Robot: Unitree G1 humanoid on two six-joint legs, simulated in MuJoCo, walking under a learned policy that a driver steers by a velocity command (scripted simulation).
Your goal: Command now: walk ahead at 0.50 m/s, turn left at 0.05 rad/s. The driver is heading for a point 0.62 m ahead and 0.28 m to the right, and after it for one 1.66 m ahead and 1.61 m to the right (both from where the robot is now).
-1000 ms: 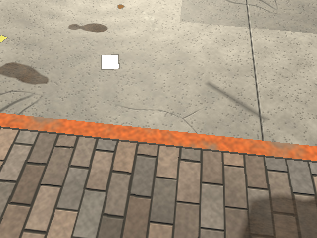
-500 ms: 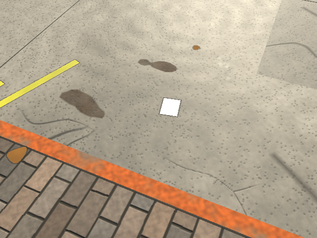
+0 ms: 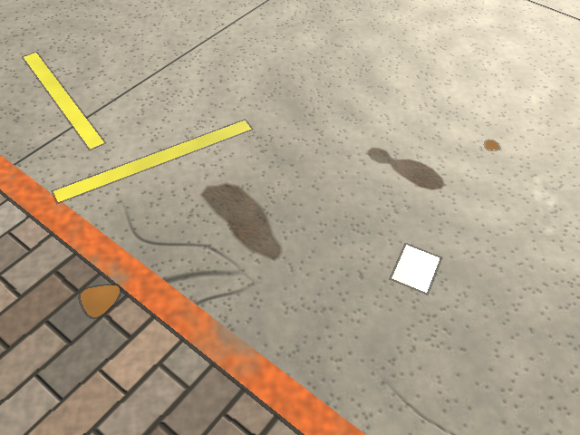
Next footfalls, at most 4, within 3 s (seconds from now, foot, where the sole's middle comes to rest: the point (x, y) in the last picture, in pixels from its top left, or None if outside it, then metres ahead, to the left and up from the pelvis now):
0.40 right None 0.39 -0.16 -0.77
0.86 left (314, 327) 0.71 -0.04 -0.77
1.38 right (461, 305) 0.79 -0.42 -0.77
1.86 left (471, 206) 1.12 -0.51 -0.77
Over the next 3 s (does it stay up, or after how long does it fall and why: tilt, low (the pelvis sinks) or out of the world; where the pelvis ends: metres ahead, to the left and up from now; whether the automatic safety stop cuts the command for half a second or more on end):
stays up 1.16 -1.01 0.00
